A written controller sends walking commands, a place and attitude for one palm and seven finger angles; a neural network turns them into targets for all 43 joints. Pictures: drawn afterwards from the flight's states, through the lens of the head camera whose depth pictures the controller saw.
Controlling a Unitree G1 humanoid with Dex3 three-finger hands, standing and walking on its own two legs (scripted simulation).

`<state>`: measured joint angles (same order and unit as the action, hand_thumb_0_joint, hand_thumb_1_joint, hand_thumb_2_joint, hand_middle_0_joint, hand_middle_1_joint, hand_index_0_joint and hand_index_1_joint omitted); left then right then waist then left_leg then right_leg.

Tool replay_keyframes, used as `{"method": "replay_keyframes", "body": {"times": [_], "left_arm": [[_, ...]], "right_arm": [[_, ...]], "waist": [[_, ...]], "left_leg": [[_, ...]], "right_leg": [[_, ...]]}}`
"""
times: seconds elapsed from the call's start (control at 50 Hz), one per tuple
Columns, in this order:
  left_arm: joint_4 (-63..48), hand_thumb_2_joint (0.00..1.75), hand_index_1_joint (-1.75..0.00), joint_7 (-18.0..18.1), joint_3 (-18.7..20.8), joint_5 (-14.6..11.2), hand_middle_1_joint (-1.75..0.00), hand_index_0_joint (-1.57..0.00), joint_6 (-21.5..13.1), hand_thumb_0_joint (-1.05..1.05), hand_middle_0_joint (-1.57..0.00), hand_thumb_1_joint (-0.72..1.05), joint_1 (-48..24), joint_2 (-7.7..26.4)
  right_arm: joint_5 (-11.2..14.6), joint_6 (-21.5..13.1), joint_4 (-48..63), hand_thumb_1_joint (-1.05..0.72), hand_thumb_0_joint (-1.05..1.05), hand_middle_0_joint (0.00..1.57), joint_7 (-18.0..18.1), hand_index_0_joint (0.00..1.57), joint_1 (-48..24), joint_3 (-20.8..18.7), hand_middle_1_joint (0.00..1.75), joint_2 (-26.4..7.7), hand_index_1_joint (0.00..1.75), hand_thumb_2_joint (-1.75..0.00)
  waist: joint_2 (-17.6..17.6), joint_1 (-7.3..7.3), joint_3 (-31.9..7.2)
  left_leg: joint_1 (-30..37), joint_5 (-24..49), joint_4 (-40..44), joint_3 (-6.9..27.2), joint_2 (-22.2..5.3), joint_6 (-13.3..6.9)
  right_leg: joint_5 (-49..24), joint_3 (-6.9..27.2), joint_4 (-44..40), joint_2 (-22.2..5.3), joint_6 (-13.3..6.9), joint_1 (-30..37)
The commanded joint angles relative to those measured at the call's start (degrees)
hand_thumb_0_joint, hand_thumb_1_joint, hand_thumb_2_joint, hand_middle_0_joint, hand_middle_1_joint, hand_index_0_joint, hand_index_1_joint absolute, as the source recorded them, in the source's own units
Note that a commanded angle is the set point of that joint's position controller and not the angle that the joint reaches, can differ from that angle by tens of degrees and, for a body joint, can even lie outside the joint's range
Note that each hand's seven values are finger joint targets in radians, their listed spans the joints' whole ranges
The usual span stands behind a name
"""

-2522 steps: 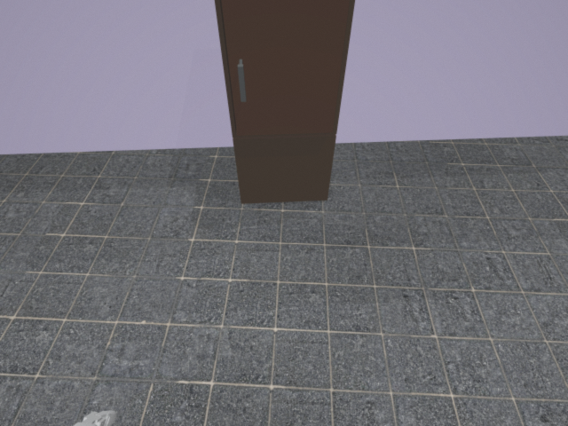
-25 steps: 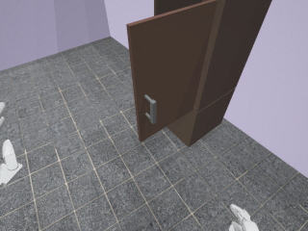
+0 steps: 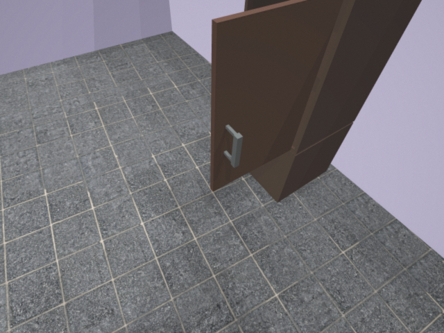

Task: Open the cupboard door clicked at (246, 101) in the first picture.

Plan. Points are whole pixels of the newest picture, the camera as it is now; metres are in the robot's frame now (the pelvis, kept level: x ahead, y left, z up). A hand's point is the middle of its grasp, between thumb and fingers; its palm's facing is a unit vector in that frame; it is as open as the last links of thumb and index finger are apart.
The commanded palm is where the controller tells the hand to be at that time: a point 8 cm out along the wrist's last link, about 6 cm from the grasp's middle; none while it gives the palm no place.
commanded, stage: let the arm hang, fingers relaxed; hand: left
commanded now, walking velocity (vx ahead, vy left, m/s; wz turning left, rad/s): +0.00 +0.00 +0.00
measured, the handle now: (232, 146) +0.62 +0.01 -0.11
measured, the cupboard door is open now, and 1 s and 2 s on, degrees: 89 89 89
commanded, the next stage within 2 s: look to check the result in 0.62 s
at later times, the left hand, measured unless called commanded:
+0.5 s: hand out of the picture -0.01 +0.17 -0.18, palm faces +0.01 -0.98 -0.17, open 7.3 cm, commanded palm none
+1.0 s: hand out of the picture -0.02 +0.17 -0.17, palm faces +0.02 -0.98 -0.20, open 7.4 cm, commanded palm none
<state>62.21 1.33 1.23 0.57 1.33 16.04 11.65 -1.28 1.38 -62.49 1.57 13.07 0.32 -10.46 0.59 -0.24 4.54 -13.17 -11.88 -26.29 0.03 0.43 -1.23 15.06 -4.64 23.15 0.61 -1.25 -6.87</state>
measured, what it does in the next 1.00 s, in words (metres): stands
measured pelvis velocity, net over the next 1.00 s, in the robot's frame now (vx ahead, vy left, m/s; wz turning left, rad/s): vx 0.00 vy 0.00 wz -0.01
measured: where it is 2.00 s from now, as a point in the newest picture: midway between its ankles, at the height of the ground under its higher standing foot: outside the picture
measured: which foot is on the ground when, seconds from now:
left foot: down 0.00-1.00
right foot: down 0.00-1.00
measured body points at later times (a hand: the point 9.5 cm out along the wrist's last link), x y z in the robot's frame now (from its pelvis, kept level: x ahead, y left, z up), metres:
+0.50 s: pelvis -0.01 +0.01 +0.00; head +0.00 +0.01 +0.45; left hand -0.01 +0.22 -0.16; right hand -0.03 -0.20 -0.17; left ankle +0.03 +0.10 -0.74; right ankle -0.03 -0.10 -0.74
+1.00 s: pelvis +0.00 +0.00 +0.00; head +0.01 +0.00 +0.45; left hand -0.01 +0.23 -0.16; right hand -0.01 -0.22 -0.16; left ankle +0.03 +0.10 -0.74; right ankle -0.03 -0.10 -0.74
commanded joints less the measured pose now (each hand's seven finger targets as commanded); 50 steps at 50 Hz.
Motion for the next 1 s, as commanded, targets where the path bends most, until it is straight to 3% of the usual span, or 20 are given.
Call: {"method": "replay_keyframes", "body": {"times": [0.0, 0.24, 0.36, 0.46, 0.5, 0.56, 0.74, 0.98], "left_arm": [[-0.3, 0.9, -0.3, 0.2, 0.2, -0.2, -0.3, -0.2, -1.6, 0.0, -0.2, 0.9, 1.4, 4.9], [2.3, 0.9, -0.3, 0.7, 0.0, -0.1, -0.3, -0.2, -1.6, 0.0, -0.2, 0.9, 4.2, 3.3], [2.4, 0.9, -0.3, 0.8, 0.1, 0.0, -0.3, -0.2, -1.5, 0.0, -0.2, 0.9, 4.5, 2.4], [2.2, 0.9, -0.3, 0.9, 0.4, -0.1, -0.3, -0.2, -1.9, 0.0, -0.2, 0.9, 4.7, 1.8], [2.2, 0.9, -0.3, 0.9, 0.3, -0.1, -0.3, -0.2, -1.9, 0.0, -0.2, 0.9, 4.7, 1.7], [2.2, 0.9, -0.3, 0.9, 0.4, -0.1, -0.3, -0.2, -2.0, 0.0, -0.2, 0.9, 4.8, 1.8], [2.1, 0.9, -0.3, 0.9, 0.4, -0.2, -0.3, -0.2, -2.2, 0.0, -0.2, 0.9, 4.6, 2.2], [2.3, 0.9, -0.3, 0.8, 0.3, -0.2, -0.3, -0.2, -2.2, 0.0, -0.2, 0.9, 3.5, 3.1]], "right_arm": [[0.2, -1.5, 1.1, -0.9, 0.0, 0.2, 0.6, 0.2, 2.1, -1.3, 0.3, -6.4, 0.3, -0.9], [0.1, -1.4, -1.7, -0.9, 0.0, 0.2, 0.6, 0.2, 5.4, -1.1, 0.3, -4.3, 0.3, -0.9], [0.0, -1.5, -2.1, -0.9, 0.0, 0.2, 0.6, 0.2, 6.3, -1.1, 0.3, -3.0, 0.3, -0.9], [0.0, -1.9, -2.1, -0.9, 0.0, 0.2, 0.7, 0.2, 6.9, -1.2, 0.3, -2.4, 0.3, -0.9], [0.0, -1.9, -2.2, -0.9, 0.0, 0.2, 0.7, 0.2, 6.9, -1.1, 0.3, -2.2, 0.3, -0.9], [0.1, -2.0, -2.0, -0.9, 0.0, 0.2, 0.7, 0.2, 7.0, -1.3, 0.3, -2.2, 0.3, -0.9], [0.3, -1.9, -1.9, -0.9, 0.0, 0.2, 0.8, 0.2, 6.7, -1.4, 0.3, -3.0, 0.3, -0.9], [0.2, -1.9, -2.1, -0.9, 0.0, 0.2, 0.8, 0.2, 5.3, -1.3, 0.3, -4.0, 0.3, -0.9]], "waist": [[-1.6, 0.45, -2.3], [0.4, 0.37, 0.9], [-1.4, 0.53, 1.4], [0.0, 0.48, 0.6], [-2.0, 0.44, 1.3], [-1.3, 0.5, 0.8], [0.1, 0.56, 0.3], [-1.1, 0.72, 0.6]], "left_leg": [[2.1, 5.1, 6.5, 6.4, -6.1, -1.5], [0.5, -0.6, 8.4, 5.7, -5.4, -1.4], [-0.9, -2.8, 9.3, 6.2, -5.4, -1.4], [-0.3, 0.7, 8.5, 5.9, -5.2, -1.4], [-0.2, 1.6, 8.3, 5.8, -5.1, -1.3], [0.2, 2.7, 7.9, 5.7, -5.1, -1.3], [1.6, 4.2, 7.2, 5.4, -5.3, -1.3], [2.5, 5.5, 7.3, 5.4, -5.5, -1.1]], "right_leg": [[-3.5, 6.3, -5.3, -6.2, -1.4, -1.7], [1.0, 6.5, -5.1, -6.0, -1.3, -4.5], [1.3, 6.6, -4.3, -6.0, -1.2, -5.1], [-0.5, 6.5, -4.1, -6.1, -1.2, -4.4], [-1.2, 6.6, -4.1, -6.1, -1.2, -4.7], [-1.6, 6.6, -4.3, -6.3, -1.2, -4.4], [-2.0, 6.6, -4.8, -6.3, -1.3, -4.3], [-2.8, 7.0, -5.3, -6.4, -1.4, -4.3]]}}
